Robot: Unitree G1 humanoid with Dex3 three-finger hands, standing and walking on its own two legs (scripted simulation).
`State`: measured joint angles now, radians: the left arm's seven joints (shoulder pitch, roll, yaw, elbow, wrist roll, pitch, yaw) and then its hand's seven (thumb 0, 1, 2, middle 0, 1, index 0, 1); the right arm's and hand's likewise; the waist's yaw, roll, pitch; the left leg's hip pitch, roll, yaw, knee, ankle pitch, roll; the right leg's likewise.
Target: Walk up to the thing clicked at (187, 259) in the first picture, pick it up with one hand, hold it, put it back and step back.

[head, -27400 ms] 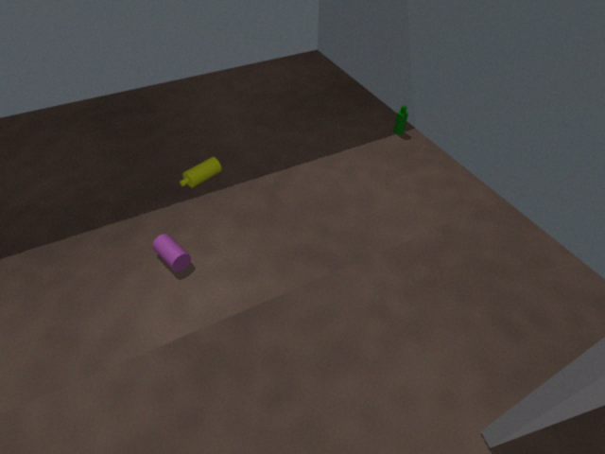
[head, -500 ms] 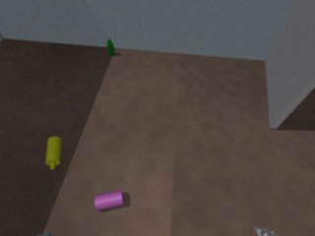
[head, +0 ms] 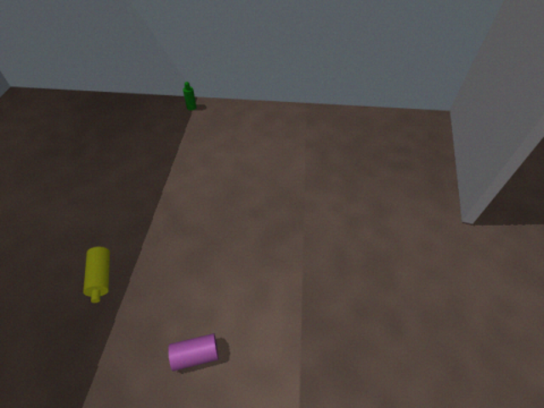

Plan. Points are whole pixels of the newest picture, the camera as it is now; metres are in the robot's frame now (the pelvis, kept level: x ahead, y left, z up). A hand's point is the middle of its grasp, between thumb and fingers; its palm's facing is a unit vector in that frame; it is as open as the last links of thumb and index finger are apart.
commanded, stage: walk up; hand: left
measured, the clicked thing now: (194, 351) +0.42 +0.25 -0.73
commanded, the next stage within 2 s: none
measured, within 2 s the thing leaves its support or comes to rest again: neither
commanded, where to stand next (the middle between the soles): +0.05 +0.00 m, yaw +2 degrees
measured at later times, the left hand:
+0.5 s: hand out of the picture +0.05 +0.27 -0.15, palm faces -0.03 -0.94 -0.34, open 7.4 cm
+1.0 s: hand out of the picture +0.08 +0.26 -0.15, palm faces -0.04 -0.94 -0.34, open 7.4 cm
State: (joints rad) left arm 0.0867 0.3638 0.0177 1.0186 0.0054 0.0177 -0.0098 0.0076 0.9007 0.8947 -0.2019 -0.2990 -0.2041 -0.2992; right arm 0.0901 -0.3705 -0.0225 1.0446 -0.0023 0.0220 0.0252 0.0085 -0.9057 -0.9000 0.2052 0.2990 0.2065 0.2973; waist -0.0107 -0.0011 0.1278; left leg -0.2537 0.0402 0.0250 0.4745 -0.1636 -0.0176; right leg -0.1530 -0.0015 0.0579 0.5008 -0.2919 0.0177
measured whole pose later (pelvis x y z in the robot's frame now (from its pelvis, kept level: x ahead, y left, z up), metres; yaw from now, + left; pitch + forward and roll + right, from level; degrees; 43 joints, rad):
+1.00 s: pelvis +0.00 +0.00 +0.01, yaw +0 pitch -2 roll -1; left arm 0.12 0.35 0.01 1.07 0.02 0.00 -0.01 0.01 0.90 0.89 -0.20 -0.30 -0.20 -0.30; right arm 0.08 -0.36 -0.02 1.09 0.00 0.02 0.03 0.01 -0.91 -0.90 0.21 0.30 0.21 0.30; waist -0.02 0.01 0.08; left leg -0.24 0.04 0.02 0.40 -0.11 -0.02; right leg -0.13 0.00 0.05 0.40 -0.23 0.02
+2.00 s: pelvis -0.02 +0.02 -0.01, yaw +5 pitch -3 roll +0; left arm 0.31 0.43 0.05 0.93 0.00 0.03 -0.01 0.01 0.90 0.90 -0.20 -0.30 -0.20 -0.30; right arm 0.19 -0.35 -0.03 0.89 -0.02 -0.03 0.01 0.01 -0.90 -0.90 0.21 0.30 0.21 0.30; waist 0.03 -0.06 0.08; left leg -0.24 0.00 0.02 0.58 -0.28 0.02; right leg -0.30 -0.01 0.09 0.90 -0.52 -0.03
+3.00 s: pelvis -0.03 +0.00 +0.00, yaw +2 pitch -2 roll +0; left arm 0.16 0.35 0.01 1.07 0.02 -0.02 -0.02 0.01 0.90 0.89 -0.20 -0.30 -0.20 -0.30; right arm 0.18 -0.38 -0.01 1.03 -0.01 -0.02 0.02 0.01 -0.91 -0.90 0.21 0.30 0.21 0.30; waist 0.00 0.03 0.04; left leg -0.11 0.02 0.00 0.45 -0.30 0.00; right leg -0.21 0.00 0.01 0.45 -0.20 0.00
